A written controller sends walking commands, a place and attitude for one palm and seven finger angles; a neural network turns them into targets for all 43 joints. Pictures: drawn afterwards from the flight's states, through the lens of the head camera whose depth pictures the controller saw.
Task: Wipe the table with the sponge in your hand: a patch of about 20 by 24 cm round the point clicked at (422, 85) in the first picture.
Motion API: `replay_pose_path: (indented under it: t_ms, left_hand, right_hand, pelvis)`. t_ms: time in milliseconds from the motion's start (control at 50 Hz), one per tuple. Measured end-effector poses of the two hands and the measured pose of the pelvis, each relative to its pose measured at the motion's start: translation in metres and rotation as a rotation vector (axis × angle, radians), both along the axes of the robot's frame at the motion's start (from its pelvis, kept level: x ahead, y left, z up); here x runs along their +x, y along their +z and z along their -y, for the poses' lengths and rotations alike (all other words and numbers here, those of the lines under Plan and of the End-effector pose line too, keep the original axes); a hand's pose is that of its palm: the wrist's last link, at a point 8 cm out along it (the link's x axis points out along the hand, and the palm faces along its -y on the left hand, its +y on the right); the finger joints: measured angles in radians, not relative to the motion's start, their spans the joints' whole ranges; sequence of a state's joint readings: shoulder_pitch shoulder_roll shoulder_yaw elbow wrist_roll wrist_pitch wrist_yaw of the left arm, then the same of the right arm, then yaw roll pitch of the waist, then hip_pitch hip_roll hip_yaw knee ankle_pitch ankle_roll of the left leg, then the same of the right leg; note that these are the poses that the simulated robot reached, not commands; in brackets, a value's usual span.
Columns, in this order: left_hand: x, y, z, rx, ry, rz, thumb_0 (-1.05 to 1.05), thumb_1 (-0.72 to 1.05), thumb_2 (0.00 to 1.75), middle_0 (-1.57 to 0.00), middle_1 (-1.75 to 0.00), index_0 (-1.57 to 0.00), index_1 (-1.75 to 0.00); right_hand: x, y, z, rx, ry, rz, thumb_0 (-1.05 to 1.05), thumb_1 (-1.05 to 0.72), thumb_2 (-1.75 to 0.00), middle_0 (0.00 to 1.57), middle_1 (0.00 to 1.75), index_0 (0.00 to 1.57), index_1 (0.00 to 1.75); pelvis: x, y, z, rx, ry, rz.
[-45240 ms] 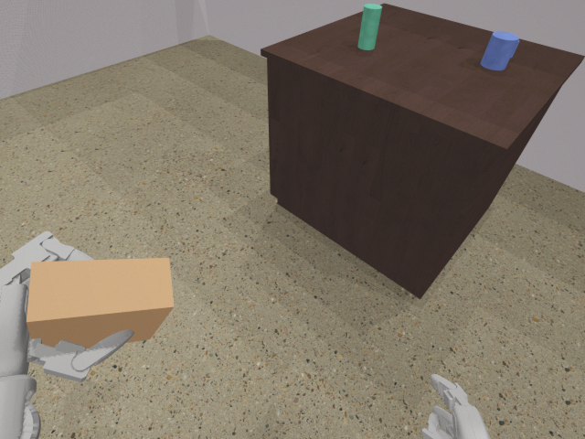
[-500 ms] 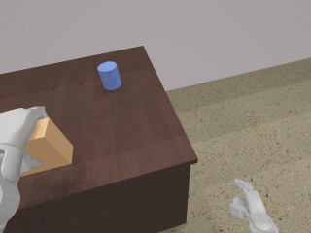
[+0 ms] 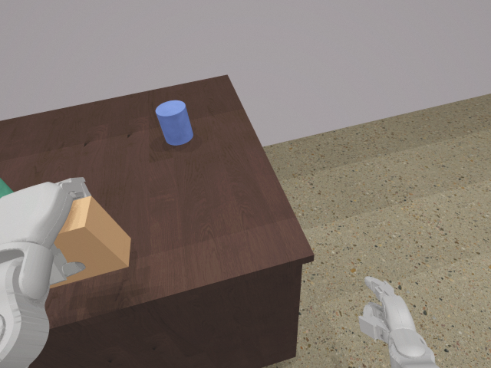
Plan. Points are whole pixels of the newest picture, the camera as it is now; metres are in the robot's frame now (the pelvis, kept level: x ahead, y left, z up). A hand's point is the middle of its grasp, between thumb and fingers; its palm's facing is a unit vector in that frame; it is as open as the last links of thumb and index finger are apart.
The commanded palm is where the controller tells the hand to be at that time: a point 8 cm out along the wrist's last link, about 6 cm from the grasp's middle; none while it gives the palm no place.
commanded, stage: bring the sponge back beside the body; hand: left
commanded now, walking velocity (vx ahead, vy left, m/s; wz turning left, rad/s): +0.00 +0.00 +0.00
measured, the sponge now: (75, 251) +0.20 +0.31 +0.12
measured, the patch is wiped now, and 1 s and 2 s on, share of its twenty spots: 1.00 1.00 1.00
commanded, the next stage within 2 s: step back with the hand held close in 1.08 s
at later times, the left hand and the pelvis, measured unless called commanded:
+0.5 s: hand (81, 238) +0.21 +0.28 +0.16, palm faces +0.12 -0.10 -0.99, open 9.7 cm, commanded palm +0.17 +0.28 +0.23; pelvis +0.01 -0.01 +0.00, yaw -1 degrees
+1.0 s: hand (89, 242) +0.20 +0.27 +0.15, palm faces +0.16 -0.13 -0.98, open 9.7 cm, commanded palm +0.16 +0.27 +0.23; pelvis +0.00 -0.01 +0.00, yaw -1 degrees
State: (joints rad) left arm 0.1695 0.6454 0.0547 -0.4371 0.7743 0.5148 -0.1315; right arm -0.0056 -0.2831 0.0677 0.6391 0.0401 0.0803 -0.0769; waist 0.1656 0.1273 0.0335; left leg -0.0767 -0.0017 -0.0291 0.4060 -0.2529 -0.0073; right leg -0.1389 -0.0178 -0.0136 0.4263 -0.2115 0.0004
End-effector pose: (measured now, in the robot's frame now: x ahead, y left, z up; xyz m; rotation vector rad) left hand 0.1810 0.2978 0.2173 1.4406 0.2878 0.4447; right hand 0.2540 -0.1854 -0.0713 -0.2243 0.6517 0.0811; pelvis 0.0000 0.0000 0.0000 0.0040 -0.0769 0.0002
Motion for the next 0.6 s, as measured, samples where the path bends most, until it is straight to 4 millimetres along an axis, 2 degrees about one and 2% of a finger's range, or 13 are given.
replay_pose_path:
  t_ms: [240,440,600]
  left_hand:
    - [0.003,0.001,0.016,-0.005,-0.032,0.023,-0.01,-0.52,1.10,-0.76,-1.37,-0.80,-1.39]
    - [0.001,-0.008,0.019,-0.027,-0.001,0.005,-0.01,-0.52,1.10,-0.76,-1.37,-0.80,-1.39]
    - [0.001,-0.010,0.029,-0.032,-0.035,0.013,-0.01,-0.52,1.10,-0.76,-1.37,-0.80,-1.39]
  right_hand:
    - [0.007,0.004,0.001,0.016,0.010,0.007,0.01,-0.90,-0.90,0.21,0.30,0.20,0.30]
    - [0.004,-0.001,0.010,0.009,-0.003,-0.009,0.01,-0.90,-0.90,0.21,0.30,0.20,0.30]
    - [0.001,-0.001,0.017,0.005,-0.017,-0.010,0.01,-0.90,-0.90,0.21,0.30,0.20,0.30]
  pelvis:
    - [0.006,0.000,0.004,0.000,-0.007,0.000]
    - [0.007,-0.001,0.008,0.001,-0.008,0.000]
    - [0.007,-0.001,0.010,0.002,-0.013,0.006]
